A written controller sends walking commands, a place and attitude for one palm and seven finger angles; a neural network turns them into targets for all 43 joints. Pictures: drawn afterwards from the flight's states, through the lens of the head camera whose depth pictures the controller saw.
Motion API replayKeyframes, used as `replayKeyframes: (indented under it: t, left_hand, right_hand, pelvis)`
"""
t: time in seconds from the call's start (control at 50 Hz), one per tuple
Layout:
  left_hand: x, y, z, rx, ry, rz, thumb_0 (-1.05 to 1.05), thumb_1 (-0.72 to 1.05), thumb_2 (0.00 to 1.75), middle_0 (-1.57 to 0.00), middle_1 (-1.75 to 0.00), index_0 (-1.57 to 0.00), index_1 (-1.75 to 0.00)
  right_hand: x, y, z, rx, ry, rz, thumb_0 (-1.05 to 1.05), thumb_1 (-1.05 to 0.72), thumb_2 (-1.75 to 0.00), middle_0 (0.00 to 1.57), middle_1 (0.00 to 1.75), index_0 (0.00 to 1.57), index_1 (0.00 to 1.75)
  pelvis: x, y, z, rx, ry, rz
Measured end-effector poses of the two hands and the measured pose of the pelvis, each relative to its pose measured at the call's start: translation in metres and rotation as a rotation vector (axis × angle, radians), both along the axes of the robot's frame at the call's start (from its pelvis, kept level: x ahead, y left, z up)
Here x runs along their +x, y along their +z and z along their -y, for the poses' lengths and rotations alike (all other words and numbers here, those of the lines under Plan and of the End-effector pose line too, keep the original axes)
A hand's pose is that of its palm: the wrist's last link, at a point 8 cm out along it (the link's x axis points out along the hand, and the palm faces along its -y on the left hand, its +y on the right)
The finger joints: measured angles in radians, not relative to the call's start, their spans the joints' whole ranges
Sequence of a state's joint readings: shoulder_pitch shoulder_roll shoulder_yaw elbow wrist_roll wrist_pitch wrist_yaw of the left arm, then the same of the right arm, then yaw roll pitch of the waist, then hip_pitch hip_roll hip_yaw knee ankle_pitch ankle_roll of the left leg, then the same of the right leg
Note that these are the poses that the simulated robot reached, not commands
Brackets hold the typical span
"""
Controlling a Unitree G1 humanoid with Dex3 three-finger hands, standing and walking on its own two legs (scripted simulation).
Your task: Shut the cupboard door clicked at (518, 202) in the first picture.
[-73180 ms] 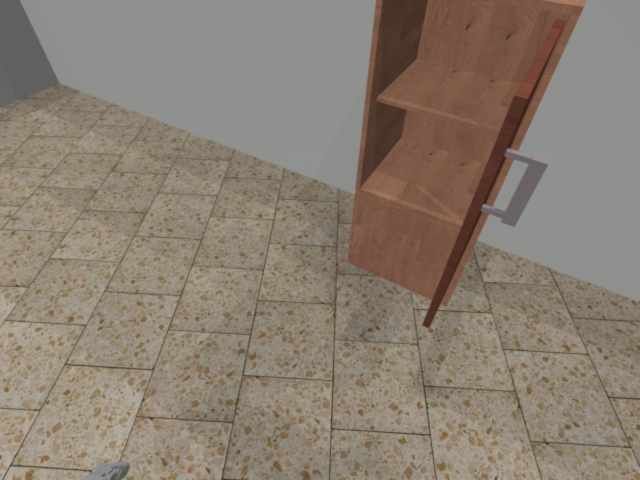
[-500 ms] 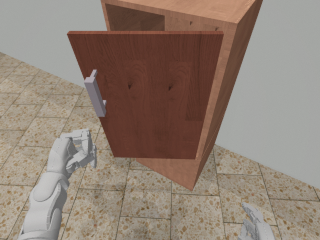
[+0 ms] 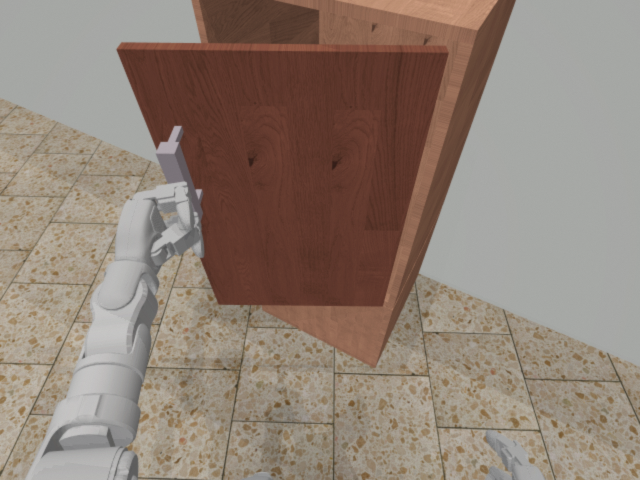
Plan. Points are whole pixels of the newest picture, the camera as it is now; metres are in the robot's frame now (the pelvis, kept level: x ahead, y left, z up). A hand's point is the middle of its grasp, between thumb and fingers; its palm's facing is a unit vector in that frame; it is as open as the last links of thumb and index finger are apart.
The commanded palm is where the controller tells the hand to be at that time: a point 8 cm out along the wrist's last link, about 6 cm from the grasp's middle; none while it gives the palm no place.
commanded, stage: bring the fist close to the handle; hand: left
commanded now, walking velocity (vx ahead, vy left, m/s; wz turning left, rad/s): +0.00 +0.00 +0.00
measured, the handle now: (185, 176) +0.50 +0.21 +0.10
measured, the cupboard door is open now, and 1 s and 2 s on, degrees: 28 25 14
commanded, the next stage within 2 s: push the door shut along its arc in 0.48 s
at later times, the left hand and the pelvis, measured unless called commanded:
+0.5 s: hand (199, 229) +0.40 +0.17 +0.10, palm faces +0.03 -1.00 -0.02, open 3.1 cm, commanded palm +0.37 +0.22 +0.10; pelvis +0.00 +0.00 +0.00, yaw -1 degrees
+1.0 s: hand (203, 201) +0.44 +0.17 +0.11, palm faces -0.07 -1.00 -0.03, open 3.1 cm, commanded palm +0.43 +0.22 +0.10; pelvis -0.01 +0.00 -0.01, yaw +0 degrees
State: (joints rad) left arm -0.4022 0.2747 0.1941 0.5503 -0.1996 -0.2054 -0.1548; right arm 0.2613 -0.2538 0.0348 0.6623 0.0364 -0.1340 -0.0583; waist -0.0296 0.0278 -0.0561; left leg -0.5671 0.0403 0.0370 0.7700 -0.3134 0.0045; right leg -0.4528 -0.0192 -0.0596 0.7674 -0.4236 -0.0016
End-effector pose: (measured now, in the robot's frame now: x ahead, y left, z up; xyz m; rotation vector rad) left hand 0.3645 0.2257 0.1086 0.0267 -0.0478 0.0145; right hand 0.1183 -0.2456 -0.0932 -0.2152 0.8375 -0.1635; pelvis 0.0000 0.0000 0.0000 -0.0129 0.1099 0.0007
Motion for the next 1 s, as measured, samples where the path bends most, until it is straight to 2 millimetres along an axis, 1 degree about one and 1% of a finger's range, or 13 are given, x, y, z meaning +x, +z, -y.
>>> replayKeyframes:
  t: [0.08, 0.16, 0.24, 0.3, 0.4, 0.46, 0.52, 0.64, 0.72, 0.78, 0.84, 0.9, 1.0]
  left_hand:
    - [0.017, -0.009, 0.002, -0.006, 0.0, -0.065, 0.02, 0.9, 0.9, -1.3, -1.5, -1.3, -1.5]
    - [0.027, -0.015, 0.004, -0.014, 0.012, -0.083, 0.02, 0.9, 0.9, -1.3, -1.5, -1.3, -1.5]
    - [0.027, -0.011, 0.004, -0.011, 0.019, -0.024, 0.02, 0.9, 0.9, -1.3, -1.5, -1.3, -1.5]
    - [0.024, -0.008, 0.002, 0.0, 0.016, -0.002, 0.02, 0.9, 0.9, -1.3, -1.5, -1.3, -1.5]
    - [0.018, -0.013, -0.002, -0.003, 0.019, -0.041, 0.02, 0.9, 0.9, -1.3, -1.5, -1.3, -1.5]
    - [0.014, -0.014, -0.002, -0.004, 0.018, -0.044, 0.02, 0.9, 0.9, -1.3, -1.5, -1.3, -1.5]
    - [0.012, -0.011, 0.003, -0.007, 0.012, -0.022, 0.02, 0.9, 0.9, -1.3, -1.5, -1.3, -1.5]
    - [0.014, -0.006, 0.01, -0.007, 0.003, -0.005, 0.02, 0.9, 0.9, -1.3, -1.5, -1.3, -1.5]
    - [0.02, -0.009, 0.007, 0.003, -0.004, -0.045, 0.02, 0.9, 0.9, -1.3, -1.5, -1.3, -1.5]
    - [0.027, -0.008, 0.001, 0.007, -0.008, -0.052, 0.02, 0.9, 0.9, -1.3, -1.5, -1.3, -1.5]
    - [0.037, -0.002, -0.001, 0.013, -0.028, -0.032, 0.02, 0.9, 0.9, -1.3, -1.5, -1.3, -1.5]
    - [0.046, 0.001, -0.002, 0.013, -0.051, -0.029, 0.02, 0.9, 0.9, -1.31, -1.5, -1.3, -1.5]
    - [0.06, -0.002, -0.002, 0.006, -0.083, -0.054, 0.02, 0.9, 0.9, -1.32, -1.5, -1.3, -1.5]
  right_hand:
    - [-0.016, -0.005, 0.003, 0.003, -0.026, -0.053, 0.01, -0.9, -0.9, 0.2, 0.3, 0.21, 0.3]
    - [-0.033, -0.009, 0.008, -0.002, -0.055, -0.107, 0.01, -0.9, -0.9, 0.2, 0.3, 0.21, 0.3]
    - [-0.047, -0.011, 0.012, -0.003, -0.081, -0.145, 0.01, -0.9, -0.9, 0.2, 0.3, 0.2, 0.3]
    - [-0.054, -0.012, 0.013, 0.002, -0.095, -0.163, 0.01, -0.9, -0.9, 0.2, 0.3, 0.2, 0.3]
    - [-0.053, -0.012, 0.014, 0.006, -0.104, -0.165, 0.02, -0.9, -0.9, 0.2, 0.3, 0.2, 0.3]
    - [-0.048, -0.011, 0.014, 0.004, -0.096, -0.15, 0.02, -0.9, -0.9, 0.2, 0.3, 0.2, 0.3]
    - [-0.039, -0.009, 0.012, 0.002, -0.079, -0.128, 0.01, -0.9, -0.9, 0.2, 0.3, 0.2, 0.3]
    - [-0.024, -0.006, 0.009, 0.008, -0.055, -0.079, 0.01, -0.9, -0.9, 0.2, 0.3, 0.2, 0.3]
    - [-0.021, -0.005, 0.008, 0.007, -0.05, -0.066, 0.01, -0.9, -0.9, 0.2, 0.3, 0.2, 0.3]
    - [-0.025, -0.006, 0.009, -0.001, -0.051, -0.078, 0.01, -0.9, -0.9, 0.2, 0.3, 0.21, 0.3]
    - [-0.033, -0.009, 0.011, -0.012, -0.056, -0.107, 0.01, -0.9, -0.9, 0.2, 0.3, 0.21, 0.3]
    - [-0.046, -0.014, 0.015, -0.021, -0.067, -0.15, 0.01, -0.9, -0.9, 0.2, 0.3, 0.21, 0.3]
    - [-0.07, -0.021, 0.019, -0.034, -0.092, -0.229, 0.01, -0.9, -0.9, 0.2, 0.3, 0.21, 0.3]
  pelvis:
    - [-0.001, 0.0, 0.0, 0.0, -0.004, -0.013]
    - [0.0, -0.001, 0.0, 0.001, -0.013, -0.026]
    - [0.002, -0.001, 0.0, 0.003, -0.025, -0.033]
    - [0.004, -0.001, 0.0, 0.002, -0.028, -0.032]
    - [0.004, 0.0, 0.0, 0.0, -0.026, -0.024]
    - [0.003, 0.0, 0.0, -0.001, -0.021, -0.02]
    - [0.0, 0.0, 0.0, -0.003, -0.017, -0.018]
    - [-0.003, -0.001, 0.001, -0.002, -0.013, -0.016]
    - [-0.005, -0.002, 0.002, -0.002, -0.011, -0.015]
    - [-0.008, -0.003, 0.003, -0.003, -0.008, -0.019]
    - [-0.009, -0.004, 0.003, -0.007, -0.004, -0.031]
    - [-0.01, -0.006, 0.002, -0.01, -0.001, -0.046]
    - [-0.01, -0.009, 0.0, -0.013, 0.002, -0.072]
